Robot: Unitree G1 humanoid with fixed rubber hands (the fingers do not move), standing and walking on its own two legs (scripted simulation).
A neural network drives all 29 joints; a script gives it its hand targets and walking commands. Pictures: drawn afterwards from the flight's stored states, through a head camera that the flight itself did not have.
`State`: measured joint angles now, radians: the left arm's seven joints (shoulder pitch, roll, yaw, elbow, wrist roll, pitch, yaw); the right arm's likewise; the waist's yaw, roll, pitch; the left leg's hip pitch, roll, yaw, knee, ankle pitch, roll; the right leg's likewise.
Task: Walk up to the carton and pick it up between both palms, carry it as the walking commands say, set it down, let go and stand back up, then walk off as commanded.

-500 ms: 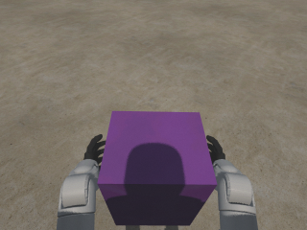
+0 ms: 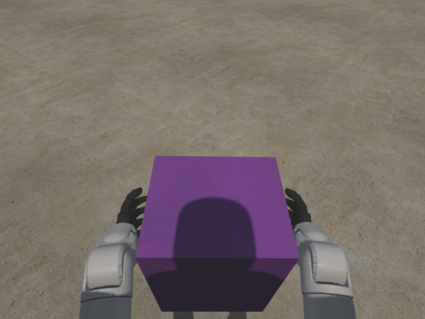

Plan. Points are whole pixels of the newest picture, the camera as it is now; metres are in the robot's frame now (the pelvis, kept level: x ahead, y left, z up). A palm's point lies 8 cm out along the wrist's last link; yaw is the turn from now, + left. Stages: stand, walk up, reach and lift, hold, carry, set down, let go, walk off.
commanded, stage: carry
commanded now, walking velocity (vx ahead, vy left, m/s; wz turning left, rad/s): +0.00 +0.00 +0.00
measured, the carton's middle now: (213, 240) +0.27 +0.00 +0.00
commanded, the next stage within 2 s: none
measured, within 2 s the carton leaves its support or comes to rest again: neither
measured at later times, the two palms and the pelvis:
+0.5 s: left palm (137, 227) +0.27 +0.14 +0.06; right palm (306, 227) +0.27 -0.17 +0.05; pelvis +0.00 -0.01 +0.00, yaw +0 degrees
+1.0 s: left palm (141, 224) +0.26 +0.13 +0.08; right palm (316, 222) +0.27 -0.18 +0.07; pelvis +0.01 -0.03 +0.00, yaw +2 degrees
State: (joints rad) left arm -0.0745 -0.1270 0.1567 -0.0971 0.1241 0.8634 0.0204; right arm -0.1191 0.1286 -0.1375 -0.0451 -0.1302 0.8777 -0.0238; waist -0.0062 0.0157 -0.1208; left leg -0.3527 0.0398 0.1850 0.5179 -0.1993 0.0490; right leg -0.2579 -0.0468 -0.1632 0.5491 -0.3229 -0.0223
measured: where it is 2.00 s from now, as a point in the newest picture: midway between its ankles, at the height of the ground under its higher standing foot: (156, 260)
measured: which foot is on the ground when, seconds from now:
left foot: down 0.00-0.98, up 1.00-1.00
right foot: down 0.00-1.00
